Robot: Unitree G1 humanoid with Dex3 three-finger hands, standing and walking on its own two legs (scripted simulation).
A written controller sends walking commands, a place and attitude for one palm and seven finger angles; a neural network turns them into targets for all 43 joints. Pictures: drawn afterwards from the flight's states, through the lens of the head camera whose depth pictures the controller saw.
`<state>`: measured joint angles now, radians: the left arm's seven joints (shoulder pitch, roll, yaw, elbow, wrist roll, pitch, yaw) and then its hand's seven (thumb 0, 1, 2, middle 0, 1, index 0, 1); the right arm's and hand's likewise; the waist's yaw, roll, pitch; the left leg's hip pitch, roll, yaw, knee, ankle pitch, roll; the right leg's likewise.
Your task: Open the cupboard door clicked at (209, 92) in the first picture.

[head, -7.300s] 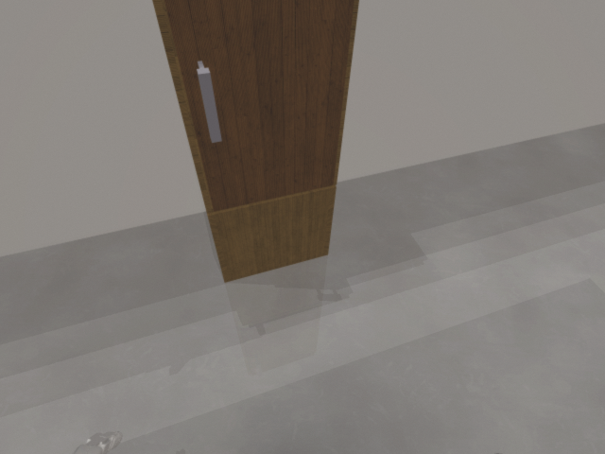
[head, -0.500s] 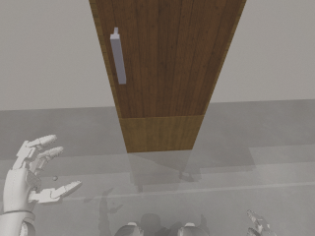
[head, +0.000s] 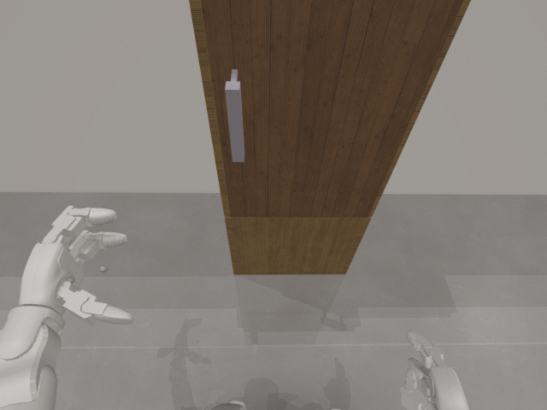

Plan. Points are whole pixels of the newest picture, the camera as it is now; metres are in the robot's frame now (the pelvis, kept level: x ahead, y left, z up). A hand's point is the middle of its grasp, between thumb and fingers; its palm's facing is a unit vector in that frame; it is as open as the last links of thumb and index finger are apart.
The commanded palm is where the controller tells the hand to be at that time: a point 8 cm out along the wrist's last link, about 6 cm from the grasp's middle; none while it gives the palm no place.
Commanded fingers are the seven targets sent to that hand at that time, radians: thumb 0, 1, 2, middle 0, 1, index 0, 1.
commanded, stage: raise the hand with hooked fingers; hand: left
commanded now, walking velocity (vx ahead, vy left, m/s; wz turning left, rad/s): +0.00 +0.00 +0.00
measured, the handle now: (236, 118) +0.60 +0.13 +0.07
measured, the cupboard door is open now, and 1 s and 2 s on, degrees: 0 0 0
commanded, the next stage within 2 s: move the hooked fingers beside the handle in 0.64 s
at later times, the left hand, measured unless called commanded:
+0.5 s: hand (103, 244) +0.30 +0.26 +0.08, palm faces +0.14 -0.99 -0.04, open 14.0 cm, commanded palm +0.26 +0.30 +0.08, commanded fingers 0.00 -0.50 0.30 -0.30 -1.20 -0.30 -1.20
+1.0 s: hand (132, 227) +0.33 +0.23 +0.08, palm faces +0.10 -0.99 -0.03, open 14.0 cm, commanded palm +0.30 +0.28 +0.08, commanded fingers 0.00 -0.50 0.30 -0.30 -1.20 -0.30 -1.20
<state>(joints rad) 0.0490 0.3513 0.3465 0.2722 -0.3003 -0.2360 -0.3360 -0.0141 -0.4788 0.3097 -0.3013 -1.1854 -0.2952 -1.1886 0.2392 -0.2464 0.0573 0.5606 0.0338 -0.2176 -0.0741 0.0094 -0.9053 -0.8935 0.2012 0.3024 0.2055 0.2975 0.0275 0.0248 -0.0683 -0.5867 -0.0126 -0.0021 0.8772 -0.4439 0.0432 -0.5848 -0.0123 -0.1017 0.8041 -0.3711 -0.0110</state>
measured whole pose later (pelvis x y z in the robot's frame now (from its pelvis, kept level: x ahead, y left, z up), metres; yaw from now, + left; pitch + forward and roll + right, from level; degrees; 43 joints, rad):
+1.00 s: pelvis -0.01 -0.03 +0.00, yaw +0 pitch +8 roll -1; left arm -0.26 0.39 0.39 0.59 -0.27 -0.27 -0.36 -0.02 -0.50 0.30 -0.30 -1.20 -0.30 -1.20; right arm 0.24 -0.27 0.05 0.61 0.04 -0.17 -0.09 0.01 -0.91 -0.89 0.20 0.30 0.20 0.30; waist 0.00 0.01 -0.04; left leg -0.57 0.00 -0.01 0.82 -0.40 0.01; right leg -0.58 0.01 -0.10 0.78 -0.35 -0.05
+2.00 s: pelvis +0.00 +0.00 -0.01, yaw -2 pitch +17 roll -3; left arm -0.82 0.51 0.43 1.14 -0.11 -0.40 -0.23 -0.02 -0.50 0.30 -0.30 -1.20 -0.30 -1.20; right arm 0.37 -0.26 0.04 0.65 0.00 0.01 -0.03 0.00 -0.91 -0.89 0.20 0.30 0.20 0.30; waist -0.13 0.00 -0.08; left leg -0.78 0.01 0.02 0.94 -0.45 0.05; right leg -0.79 0.01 -0.08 0.85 -0.36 -0.01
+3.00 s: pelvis +0.01 +0.00 -0.01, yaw -4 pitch +20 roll -4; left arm -0.88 0.57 0.46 1.19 -0.08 -0.37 -0.23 -0.02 -0.50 0.30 -0.30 -1.20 -0.30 -1.20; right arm 0.40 -0.27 0.04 0.59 -0.02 0.10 0.00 0.00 -0.91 -0.89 0.20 0.30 0.20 0.30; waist -0.16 0.01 -0.10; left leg -0.83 0.03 0.02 0.95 -0.48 0.04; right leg -0.83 0.04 -0.07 0.84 -0.36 -0.01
